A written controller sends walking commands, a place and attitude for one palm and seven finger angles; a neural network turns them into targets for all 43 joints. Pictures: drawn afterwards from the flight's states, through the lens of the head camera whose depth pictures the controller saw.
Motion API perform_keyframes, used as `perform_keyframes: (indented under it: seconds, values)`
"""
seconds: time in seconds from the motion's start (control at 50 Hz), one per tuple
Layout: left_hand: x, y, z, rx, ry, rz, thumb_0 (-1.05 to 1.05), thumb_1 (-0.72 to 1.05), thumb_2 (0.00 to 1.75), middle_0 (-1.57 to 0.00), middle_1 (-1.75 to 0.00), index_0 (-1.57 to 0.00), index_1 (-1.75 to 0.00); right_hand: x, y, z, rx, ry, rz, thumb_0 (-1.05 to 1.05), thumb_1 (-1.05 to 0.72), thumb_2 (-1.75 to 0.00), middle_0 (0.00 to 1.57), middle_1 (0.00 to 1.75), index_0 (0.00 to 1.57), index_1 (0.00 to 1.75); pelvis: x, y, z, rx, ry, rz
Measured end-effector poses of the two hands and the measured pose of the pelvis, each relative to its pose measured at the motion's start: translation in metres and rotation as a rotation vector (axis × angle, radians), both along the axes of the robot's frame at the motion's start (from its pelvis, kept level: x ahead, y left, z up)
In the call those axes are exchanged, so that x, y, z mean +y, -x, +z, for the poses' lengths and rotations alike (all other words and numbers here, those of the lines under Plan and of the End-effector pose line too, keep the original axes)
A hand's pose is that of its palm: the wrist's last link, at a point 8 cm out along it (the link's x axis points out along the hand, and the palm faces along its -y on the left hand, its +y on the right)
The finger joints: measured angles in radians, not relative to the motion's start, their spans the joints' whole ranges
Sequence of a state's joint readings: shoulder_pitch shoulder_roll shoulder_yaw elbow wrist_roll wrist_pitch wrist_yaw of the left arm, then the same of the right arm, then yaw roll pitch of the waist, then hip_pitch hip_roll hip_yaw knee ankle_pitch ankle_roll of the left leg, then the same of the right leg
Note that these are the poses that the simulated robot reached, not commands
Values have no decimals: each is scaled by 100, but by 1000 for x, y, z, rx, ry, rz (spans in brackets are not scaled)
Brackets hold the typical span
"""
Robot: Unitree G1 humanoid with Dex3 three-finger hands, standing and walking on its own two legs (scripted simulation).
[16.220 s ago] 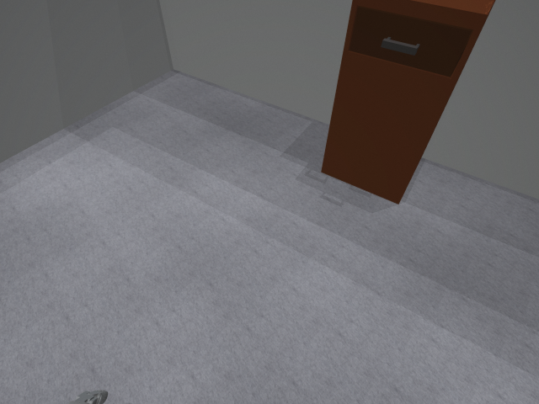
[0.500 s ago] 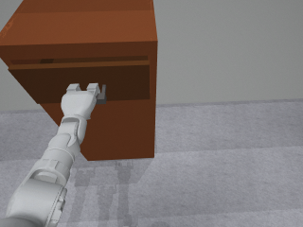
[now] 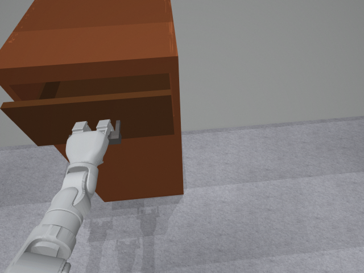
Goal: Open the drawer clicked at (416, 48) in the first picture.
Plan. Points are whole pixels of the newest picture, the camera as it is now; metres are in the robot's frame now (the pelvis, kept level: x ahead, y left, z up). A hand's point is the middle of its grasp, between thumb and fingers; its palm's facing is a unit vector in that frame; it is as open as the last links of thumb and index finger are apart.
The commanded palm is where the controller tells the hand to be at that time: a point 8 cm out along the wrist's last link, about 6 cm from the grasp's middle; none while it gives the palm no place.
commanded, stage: pull the drawer open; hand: left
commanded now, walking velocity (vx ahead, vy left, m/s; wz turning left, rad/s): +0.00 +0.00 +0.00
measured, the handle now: (96, 132) +0.45 +0.22 +0.02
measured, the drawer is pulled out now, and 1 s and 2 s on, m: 0.08 0.30 0.30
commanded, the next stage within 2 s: open the thumb to release the handle in 1.52 s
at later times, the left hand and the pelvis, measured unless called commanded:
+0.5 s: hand (91, 203) +0.27 +0.20 +0.00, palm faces +0.00 -0.11 -0.99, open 6.2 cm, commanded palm +0.23 +0.20 +0.06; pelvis +0.01 -0.01 +0.00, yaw +1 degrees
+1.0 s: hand (84, 258) +0.17 +0.19 +0.00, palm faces -0.01 -0.12 -0.99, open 6.2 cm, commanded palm +0.12 +0.19 +0.06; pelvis +0.00 -0.03 -0.01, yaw +1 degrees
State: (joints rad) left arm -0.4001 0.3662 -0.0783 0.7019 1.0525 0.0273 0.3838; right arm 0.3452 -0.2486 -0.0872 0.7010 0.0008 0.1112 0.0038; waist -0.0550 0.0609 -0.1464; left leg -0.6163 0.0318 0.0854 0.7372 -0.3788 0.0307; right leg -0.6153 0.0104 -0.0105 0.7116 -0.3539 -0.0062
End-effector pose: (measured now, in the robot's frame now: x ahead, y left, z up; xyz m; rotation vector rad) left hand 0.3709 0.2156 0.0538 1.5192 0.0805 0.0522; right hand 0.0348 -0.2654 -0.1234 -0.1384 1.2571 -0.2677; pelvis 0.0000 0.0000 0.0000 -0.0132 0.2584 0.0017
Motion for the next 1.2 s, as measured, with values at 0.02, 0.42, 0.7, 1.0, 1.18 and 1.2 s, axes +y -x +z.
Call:
perform_keyframes:
  seconds: [0.02,0.42,0.7,1.0,1.18,1.2]
  values:
    - [0,4,0,-2,1,0,1,70,80,-26,-135,-32,-127,1,-6,1,-14,-1,6,1,-90,-90,20,30,20,30,0,-1,1,-5,0,0]
    - [-10,99,1,-10,46,45,4,68,80,-25,-134,-36,-127,31,-165,38,-413,-49,242,1,-90,-90,20,30,20,30,-6,-10,4,-87,-13,22]
    - [-17,170,2,-2,65,72,5,67,79,-24,-133,-37,-128,36,-177,35,-451,-91,311,1,-90,-90,20,30,20,30,-20,-10,0,-113,-25,17]
    - [-23,223,3,-2,64,83,5,66,79,-24,-131,-37,-128,17,-162,26,-458,-82,319,1,-90,-90,20,30,20,30,-31,3,-10,-106,-38,1]
    - [-22,224,3,7,69,68,5,68,75,-22,-127,-35,-125,8,-153,27,-482,-81,286,1,-90,-90,20,30,20,30,-31,2,-16,-87,-41,-26]
    - [-21,224,3,8,70,65,5,68,75,-22,-127,-35,-125,7,-152,26,-479,-78,283,1,-90,-90,20,30,20,30,-30,2,-16,-85,-41,-28]
